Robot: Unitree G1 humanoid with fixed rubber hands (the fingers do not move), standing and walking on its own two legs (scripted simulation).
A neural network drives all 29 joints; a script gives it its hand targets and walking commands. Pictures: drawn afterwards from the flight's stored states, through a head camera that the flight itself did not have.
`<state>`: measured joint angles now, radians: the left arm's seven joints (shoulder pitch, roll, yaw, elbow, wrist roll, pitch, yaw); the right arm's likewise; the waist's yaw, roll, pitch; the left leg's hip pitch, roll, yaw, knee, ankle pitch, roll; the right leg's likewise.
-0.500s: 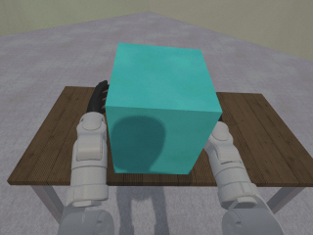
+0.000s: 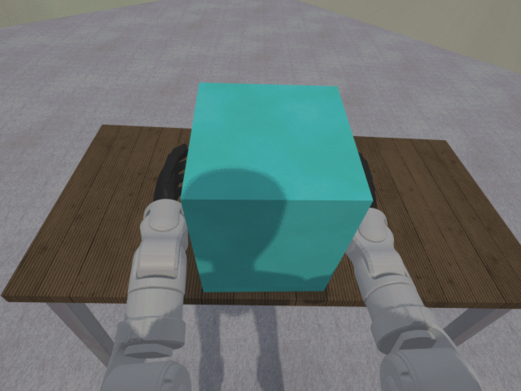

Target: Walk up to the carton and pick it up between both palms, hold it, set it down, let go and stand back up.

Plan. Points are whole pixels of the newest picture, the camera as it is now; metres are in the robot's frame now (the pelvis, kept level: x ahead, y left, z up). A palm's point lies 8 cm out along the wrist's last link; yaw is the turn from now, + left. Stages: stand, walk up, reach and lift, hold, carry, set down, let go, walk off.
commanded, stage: set down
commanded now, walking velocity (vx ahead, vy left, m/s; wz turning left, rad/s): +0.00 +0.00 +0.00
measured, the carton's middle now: (266, 195) +0.39 +0.01 +0.12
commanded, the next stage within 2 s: none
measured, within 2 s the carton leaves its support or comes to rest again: neither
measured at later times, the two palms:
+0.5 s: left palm (179, 207) +0.38 +0.15 +0.10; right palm (360, 208) +0.39 -0.14 +0.10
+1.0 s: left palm (183, 216) +0.40 +0.15 +0.05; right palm (348, 207) +0.42 -0.14 +0.07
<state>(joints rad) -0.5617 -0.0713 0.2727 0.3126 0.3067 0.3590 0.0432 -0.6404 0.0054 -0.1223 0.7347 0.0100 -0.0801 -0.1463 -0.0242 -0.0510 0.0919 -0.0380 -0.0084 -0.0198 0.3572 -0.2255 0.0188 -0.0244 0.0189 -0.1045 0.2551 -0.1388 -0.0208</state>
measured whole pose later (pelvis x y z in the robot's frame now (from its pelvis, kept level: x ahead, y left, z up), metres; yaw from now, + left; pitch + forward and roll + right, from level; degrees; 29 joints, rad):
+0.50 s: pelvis +0.00 +0.00 +0.00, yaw -1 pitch -1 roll -1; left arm -0.66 -0.09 0.36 0.63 0.31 0.18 0.07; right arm -0.72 0.02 -0.36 0.95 -0.17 -0.18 -0.08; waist 0.03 -0.03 0.04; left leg -0.12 0.00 0.00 0.33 -0.20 0.01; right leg -0.12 0.02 -0.09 0.25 -0.11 -0.03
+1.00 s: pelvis +0.01 -0.01 +0.00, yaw -2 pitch +6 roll -1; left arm -0.67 -0.09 0.43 0.79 0.29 0.02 0.08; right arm -0.76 0.04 -0.45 1.00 -0.31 -0.20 -0.05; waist 0.06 -0.01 -0.02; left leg -0.24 0.00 0.01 0.34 -0.21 0.01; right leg -0.25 0.03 -0.08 0.27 -0.13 -0.04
